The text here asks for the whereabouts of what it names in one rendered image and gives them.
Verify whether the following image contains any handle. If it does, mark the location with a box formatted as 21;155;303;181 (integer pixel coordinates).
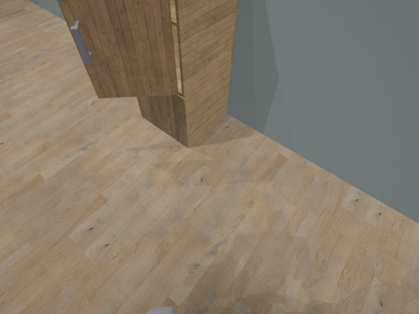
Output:
70;21;92;65

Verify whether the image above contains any cupboard door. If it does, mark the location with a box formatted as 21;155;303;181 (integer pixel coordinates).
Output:
57;0;178;98

